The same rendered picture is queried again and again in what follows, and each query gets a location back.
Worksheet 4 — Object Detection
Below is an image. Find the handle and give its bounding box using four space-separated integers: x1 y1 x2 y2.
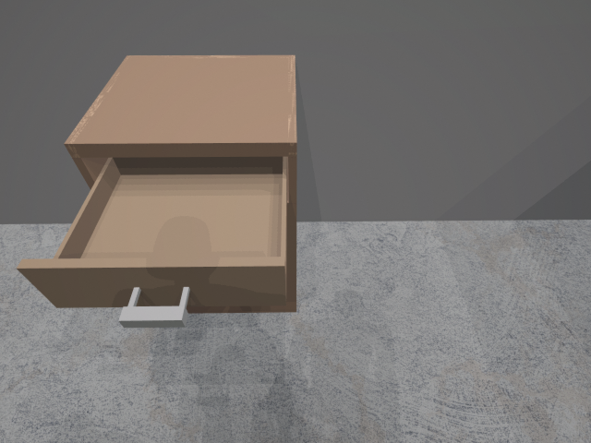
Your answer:
118 287 190 328

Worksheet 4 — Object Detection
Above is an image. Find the cabinet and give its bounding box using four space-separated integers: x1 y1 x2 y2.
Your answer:
64 55 297 314

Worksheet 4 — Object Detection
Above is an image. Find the drawer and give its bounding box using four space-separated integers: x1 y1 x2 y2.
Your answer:
17 157 287 308

